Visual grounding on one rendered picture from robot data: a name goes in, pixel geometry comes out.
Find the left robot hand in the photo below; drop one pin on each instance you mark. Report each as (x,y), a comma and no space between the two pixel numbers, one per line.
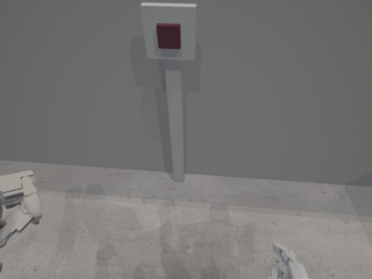
(17,191)

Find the button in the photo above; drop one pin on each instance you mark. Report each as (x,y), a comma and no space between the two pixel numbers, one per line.
(168,36)

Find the right robot hand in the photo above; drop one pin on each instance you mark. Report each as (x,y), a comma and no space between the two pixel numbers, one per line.
(295,270)

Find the panel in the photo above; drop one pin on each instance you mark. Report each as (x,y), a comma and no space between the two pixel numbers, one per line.
(185,15)

